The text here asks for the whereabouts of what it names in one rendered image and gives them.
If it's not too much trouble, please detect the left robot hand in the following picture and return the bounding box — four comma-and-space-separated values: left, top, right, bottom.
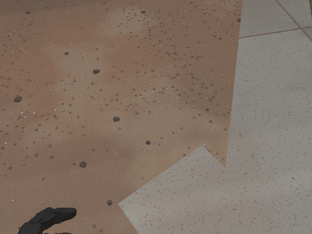
18, 207, 77, 234

